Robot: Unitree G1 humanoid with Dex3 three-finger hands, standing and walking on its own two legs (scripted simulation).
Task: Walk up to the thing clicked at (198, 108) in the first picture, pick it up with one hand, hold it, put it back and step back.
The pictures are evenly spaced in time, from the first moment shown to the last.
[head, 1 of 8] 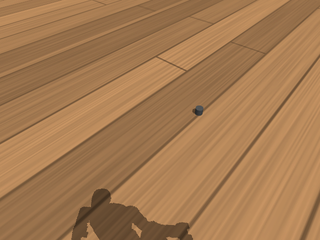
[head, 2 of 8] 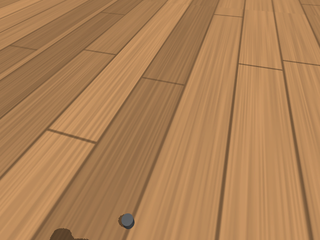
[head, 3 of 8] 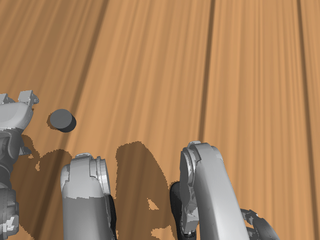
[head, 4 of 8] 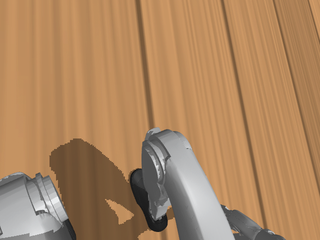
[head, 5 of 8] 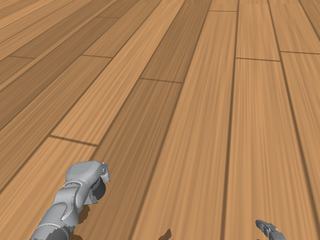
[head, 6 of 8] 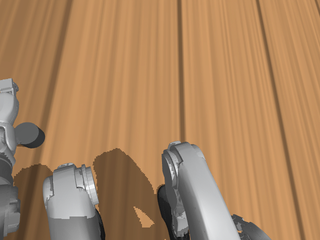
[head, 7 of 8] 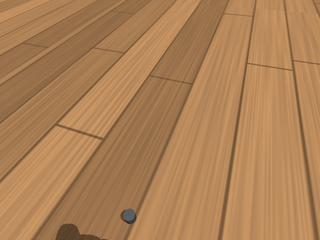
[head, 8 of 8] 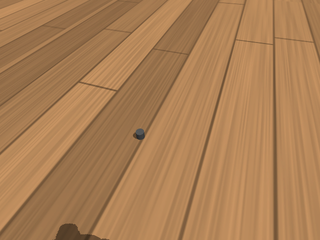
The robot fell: no
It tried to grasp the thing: yes
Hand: left
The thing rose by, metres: 0.69
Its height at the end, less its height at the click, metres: +0.00
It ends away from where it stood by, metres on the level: 0.01
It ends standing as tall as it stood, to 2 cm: yes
